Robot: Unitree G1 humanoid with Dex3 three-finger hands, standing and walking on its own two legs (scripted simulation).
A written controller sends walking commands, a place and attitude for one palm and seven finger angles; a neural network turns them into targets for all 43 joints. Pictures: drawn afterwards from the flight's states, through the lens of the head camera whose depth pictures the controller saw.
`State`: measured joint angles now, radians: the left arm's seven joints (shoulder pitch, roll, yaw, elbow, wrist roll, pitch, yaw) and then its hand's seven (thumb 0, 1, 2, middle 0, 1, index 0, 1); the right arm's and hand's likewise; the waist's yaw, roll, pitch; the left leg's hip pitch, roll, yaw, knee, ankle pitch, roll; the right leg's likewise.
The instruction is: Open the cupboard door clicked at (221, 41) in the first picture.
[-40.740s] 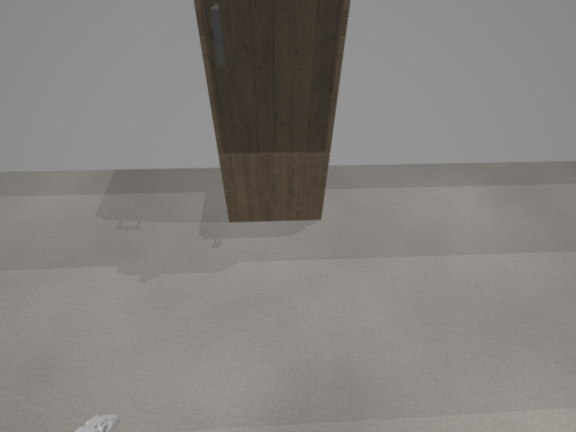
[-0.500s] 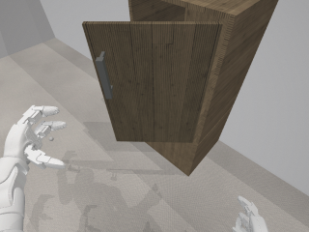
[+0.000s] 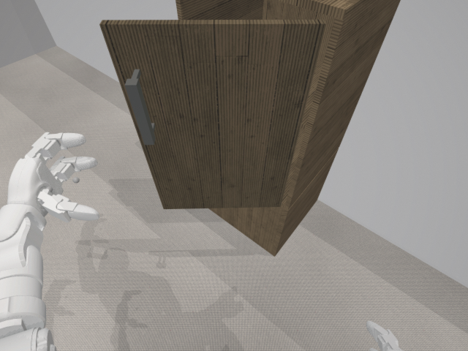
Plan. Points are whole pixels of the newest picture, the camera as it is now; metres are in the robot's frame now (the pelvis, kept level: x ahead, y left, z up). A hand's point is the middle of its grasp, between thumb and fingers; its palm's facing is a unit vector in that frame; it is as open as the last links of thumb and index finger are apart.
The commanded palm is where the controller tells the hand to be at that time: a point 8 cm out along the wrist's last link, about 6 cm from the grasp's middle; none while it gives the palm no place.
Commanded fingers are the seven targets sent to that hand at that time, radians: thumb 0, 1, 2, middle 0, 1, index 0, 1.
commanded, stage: move the hooked fingers beside the handle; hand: left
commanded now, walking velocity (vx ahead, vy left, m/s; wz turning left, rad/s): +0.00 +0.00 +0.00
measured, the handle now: (143, 108) +0.56 +0.21 +0.10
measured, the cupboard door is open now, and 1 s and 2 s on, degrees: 41 41 40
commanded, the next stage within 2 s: slide the fingers in behind the handle in 1.90 s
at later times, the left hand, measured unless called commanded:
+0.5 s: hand (89, 152) +0.41 +0.27 +0.11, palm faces +0.06 -1.00 +0.00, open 14.0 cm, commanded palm +0.39 +0.32 +0.11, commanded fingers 0.00 -0.50 0.30 -0.30 -1.20 -0.30 -1.20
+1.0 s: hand (110, 127) +0.49 +0.26 +0.11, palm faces +0.05 -1.00 -0.01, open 14.0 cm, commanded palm +0.47 +0.31 +0.10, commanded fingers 0.00 -0.50 0.30 -0.30 -1.20 -0.30 -1.20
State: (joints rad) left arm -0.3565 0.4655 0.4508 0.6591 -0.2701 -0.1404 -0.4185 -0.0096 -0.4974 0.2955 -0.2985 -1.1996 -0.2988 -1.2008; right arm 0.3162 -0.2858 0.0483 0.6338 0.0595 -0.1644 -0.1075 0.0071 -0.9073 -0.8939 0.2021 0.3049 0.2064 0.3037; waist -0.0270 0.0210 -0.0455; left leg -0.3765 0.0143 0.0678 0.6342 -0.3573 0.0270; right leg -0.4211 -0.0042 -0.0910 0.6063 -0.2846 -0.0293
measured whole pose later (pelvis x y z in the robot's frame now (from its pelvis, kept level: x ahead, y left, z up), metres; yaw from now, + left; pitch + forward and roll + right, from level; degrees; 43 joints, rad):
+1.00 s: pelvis +0.00 +0.01 -0.01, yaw -1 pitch +15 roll -2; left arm -0.92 0.67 0.46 1.24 -0.11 -0.28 -0.37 -0.01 -0.50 0.30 -0.30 -1.20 -0.30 -1.20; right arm 0.42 -0.30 0.05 0.65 0.02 0.00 -0.07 0.00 -0.91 -0.89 0.20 0.30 0.21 0.30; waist -0.15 0.01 -0.05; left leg -0.63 0.03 0.07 0.76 -0.39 0.04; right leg -0.65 0.00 -0.09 0.68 -0.28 -0.02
